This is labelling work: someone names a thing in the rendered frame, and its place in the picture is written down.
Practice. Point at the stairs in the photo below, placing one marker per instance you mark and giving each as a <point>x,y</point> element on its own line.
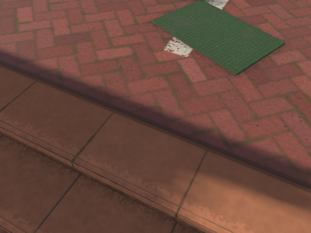
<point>40,194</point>

